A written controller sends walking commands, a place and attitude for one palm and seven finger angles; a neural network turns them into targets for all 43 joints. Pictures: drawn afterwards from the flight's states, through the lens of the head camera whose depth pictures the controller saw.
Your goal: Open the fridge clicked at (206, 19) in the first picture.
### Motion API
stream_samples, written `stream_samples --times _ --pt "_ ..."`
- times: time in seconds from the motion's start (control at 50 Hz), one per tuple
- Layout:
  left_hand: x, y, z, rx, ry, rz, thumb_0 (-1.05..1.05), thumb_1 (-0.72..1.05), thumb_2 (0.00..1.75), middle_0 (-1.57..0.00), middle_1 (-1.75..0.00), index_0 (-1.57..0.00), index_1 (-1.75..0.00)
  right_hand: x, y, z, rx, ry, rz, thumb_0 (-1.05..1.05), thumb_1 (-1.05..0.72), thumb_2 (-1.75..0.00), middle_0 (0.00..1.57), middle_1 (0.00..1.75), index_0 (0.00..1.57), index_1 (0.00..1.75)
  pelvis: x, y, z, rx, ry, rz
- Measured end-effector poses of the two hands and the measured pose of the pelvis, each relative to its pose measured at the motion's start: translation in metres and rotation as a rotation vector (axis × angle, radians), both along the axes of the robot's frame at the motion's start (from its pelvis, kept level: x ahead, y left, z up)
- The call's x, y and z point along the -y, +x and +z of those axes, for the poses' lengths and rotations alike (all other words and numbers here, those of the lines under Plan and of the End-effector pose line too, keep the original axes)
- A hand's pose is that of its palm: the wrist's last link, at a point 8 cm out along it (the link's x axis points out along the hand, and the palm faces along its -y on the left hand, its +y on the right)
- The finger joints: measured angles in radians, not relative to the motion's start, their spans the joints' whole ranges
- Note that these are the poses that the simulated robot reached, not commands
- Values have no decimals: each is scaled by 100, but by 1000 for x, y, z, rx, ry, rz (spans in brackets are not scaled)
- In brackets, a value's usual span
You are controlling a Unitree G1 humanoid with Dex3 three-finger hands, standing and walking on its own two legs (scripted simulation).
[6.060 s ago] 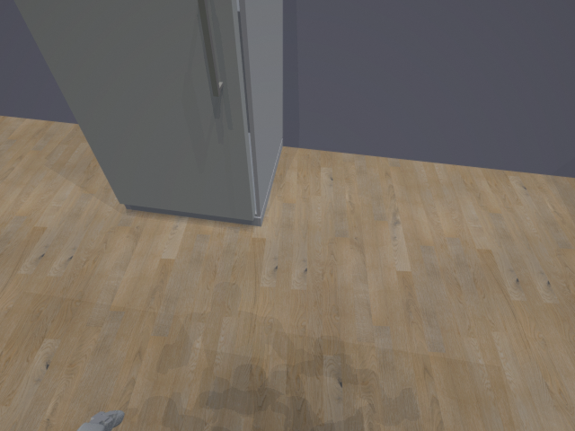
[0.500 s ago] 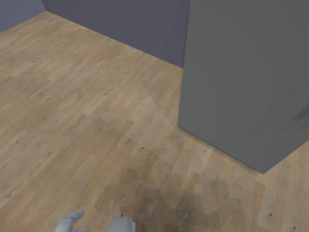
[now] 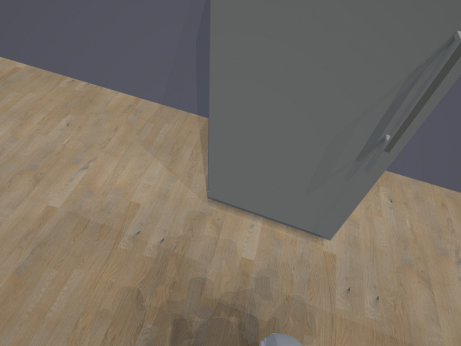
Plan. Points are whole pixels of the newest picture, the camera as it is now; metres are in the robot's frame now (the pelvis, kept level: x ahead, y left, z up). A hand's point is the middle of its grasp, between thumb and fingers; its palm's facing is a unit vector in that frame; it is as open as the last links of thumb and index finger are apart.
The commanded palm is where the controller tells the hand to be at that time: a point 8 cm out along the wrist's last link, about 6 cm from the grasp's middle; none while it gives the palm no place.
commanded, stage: turn to face it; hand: right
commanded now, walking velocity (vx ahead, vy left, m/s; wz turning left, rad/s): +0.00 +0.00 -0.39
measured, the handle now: (417, 100) +0.67 -0.39 +0.09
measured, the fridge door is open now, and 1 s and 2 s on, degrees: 0 0 0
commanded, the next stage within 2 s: take the last steps up to it in 0.34 s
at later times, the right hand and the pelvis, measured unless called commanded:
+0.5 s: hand out of the picture -0.01 -0.28 -0.17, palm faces +0.22 +0.95 -0.23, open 7.4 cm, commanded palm none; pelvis -0.03 -0.07 +0.01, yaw -9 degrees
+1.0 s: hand out of the picture -0.08 -0.19 -0.16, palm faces +0.32 +0.93 -0.19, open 7.3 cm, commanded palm none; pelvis +0.03 -0.05 +0.01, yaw -14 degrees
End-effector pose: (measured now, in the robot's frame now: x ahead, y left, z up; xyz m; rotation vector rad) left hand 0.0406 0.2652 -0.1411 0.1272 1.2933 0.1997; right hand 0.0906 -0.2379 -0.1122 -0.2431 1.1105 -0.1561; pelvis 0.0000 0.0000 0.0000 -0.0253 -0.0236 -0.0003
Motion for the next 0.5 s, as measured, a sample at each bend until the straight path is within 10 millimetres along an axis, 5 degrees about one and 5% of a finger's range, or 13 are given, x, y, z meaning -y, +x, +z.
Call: stream_samples --times 0.1,0.26,0.38,0.5 --pt "17 28 6 3 31 -98 1 91 89 -19 -30 -20 -30 23 -47 -17 -77 24 -95 1 -90 -90 20 30 21 30 14 -3 -3 -6 7 -58" --pt "73 78 23 138 86 -235 1 91 89 -19 -30 -20 -30 78 -118 -48 -234 48 -233 1 -90 -90 20 30 21 30 51 -12 -12 -5 36 -102" --pt "105 76 34 155 68 -265 1 90 89 -20 -30 -20 -30 93 -125 -34 -215 60 -258 1 -91 -90 19 29 20 30 65 -18 2 0 58 -129" --pt "118 54 27 124 26 -260 0 90 89 -20 -30 -20 -30 92 -116 -26 -152 61 -263 1 -91 -90 19 29 20 30 69 -26 6 5 51 -155"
